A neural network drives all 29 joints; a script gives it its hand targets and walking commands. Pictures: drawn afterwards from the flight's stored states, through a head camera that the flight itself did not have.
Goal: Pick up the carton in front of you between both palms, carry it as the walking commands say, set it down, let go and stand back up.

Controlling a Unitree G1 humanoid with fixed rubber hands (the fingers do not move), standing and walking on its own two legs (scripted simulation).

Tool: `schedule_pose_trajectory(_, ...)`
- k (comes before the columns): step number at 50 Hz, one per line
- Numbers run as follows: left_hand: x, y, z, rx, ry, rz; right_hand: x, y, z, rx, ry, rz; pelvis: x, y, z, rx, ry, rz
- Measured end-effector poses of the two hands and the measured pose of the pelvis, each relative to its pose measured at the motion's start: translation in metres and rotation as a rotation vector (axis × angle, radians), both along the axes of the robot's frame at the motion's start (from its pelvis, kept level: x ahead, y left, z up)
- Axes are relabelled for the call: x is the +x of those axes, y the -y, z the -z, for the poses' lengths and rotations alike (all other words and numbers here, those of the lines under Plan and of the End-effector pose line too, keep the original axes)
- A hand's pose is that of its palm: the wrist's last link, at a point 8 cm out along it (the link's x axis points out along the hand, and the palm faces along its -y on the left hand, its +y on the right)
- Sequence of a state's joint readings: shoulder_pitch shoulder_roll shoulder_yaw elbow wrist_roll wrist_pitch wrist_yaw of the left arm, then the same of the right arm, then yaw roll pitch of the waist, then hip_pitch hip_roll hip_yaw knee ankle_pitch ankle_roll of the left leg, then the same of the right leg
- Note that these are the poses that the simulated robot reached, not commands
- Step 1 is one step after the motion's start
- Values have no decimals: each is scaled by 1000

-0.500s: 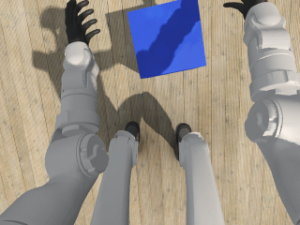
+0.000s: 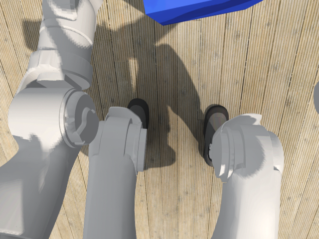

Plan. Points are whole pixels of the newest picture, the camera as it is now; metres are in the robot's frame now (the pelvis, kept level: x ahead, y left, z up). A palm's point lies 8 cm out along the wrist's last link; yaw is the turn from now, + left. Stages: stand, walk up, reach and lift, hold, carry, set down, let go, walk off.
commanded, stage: reach and lift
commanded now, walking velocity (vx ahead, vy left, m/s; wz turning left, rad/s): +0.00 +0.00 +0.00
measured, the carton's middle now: out of the picture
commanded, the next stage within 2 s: none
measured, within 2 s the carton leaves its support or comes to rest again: leaves its support in 0.92 s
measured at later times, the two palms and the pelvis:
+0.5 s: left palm out of the picture +0.56 +0.13 -0.20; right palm out of the picture +0.59 -0.21 -0.20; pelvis +0.00 +0.00 -0.02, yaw +0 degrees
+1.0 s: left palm out of the picture +0.57 +0.10 -0.16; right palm out of the picture +0.58 -0.20 -0.17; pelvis +0.02 +0.00 -0.02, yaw -1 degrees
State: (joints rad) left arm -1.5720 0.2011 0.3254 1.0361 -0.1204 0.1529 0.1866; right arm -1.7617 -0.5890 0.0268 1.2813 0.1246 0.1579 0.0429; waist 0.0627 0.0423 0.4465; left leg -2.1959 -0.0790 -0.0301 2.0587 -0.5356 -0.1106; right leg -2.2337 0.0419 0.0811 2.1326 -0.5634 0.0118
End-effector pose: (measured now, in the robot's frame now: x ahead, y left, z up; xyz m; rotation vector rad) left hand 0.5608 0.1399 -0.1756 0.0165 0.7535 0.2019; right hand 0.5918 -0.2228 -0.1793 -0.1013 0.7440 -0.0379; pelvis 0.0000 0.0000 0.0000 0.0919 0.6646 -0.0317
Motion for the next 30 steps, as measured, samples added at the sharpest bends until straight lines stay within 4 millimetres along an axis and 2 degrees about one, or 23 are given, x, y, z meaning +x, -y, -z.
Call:
schedule_pose_trajectory(4, -1, 0, 21, 2, -5, 4, -1, -3, 22, 2, -4, -1, 3, 2, 9, -6, 41, 2)
schedule_pose_trajectory(7, 0, 0, 30, 8, -5, 9, 1, -3, 29, 1, 7, 3, 8, 2, 15, -7, 46, -4)
schedule_pose_trajectory(14, 11, 3, 23, 4, 33, 13, 11, -5, 20, -1, 49, 1, 12, 1, 24, -4, 55, -8)
schedule_pose_trajectory(23, 2, 10, 21, -4, 19, 25, 2, -15, 18, 13, 25, -19, 7, 0, 22, -3, 57, -4)
schedule_pose_trajectory(30, 6, 36, 19, -42, 22, 42, 1, -21, 16, 6, 9, -34, 3, 0, 19, -7, 74, -1)
